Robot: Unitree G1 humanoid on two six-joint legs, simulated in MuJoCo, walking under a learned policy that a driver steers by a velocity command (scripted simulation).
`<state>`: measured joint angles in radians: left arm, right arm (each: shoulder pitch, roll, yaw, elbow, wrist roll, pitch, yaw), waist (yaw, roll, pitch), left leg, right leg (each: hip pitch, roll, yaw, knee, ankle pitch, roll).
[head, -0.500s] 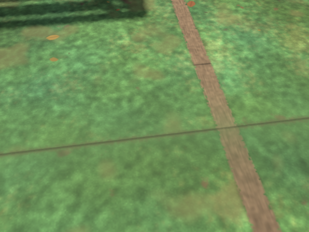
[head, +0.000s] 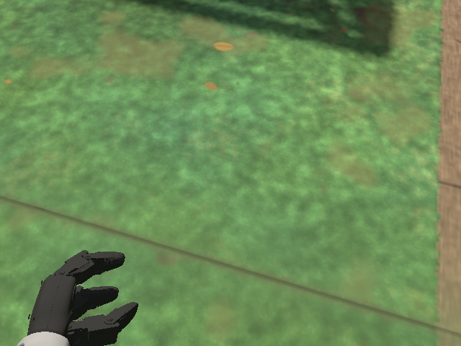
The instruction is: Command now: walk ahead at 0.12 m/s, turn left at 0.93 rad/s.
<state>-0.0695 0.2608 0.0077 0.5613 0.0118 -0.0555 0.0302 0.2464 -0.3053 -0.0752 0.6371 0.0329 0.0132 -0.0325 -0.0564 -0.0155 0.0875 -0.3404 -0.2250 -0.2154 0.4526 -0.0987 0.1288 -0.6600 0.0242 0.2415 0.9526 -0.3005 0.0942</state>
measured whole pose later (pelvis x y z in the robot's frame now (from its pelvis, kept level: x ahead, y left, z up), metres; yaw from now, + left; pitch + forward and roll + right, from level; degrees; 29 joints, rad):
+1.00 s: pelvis +0.12 -0.10 -0.01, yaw -13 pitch +3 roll +0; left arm 0.14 0.32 0.08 0.56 -0.02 0.07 -0.02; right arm 0.16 -0.31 -0.09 0.70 0.00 0.00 -0.02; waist -0.02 0.02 0.05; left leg -0.28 0.15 0.17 0.76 -0.48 -0.07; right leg -0.39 -0.01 -0.05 0.64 -0.28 -0.03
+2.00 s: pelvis +0.62 +0.02 -0.01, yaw +11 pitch +2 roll +0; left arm 0.13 0.28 0.01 0.72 0.01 -0.03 -0.06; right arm 0.46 -0.27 -0.03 0.82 -0.02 -0.10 0.02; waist -0.04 -0.03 0.03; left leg 0.22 -0.13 0.01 0.09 -0.34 0.13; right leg -0.82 -0.08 -0.09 0.79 0.06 -0.06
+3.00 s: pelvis +1.18 +0.08 +0.00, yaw -4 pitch +0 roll +1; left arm 0.23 0.22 0.03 0.87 0.02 0.00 0.04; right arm 0.20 -0.22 -0.02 0.83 -0.01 -0.02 -0.01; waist -0.01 0.01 0.00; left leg -0.34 -0.07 -0.02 0.51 -0.18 0.04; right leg -0.28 -0.02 0.07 0.57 -0.29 0.04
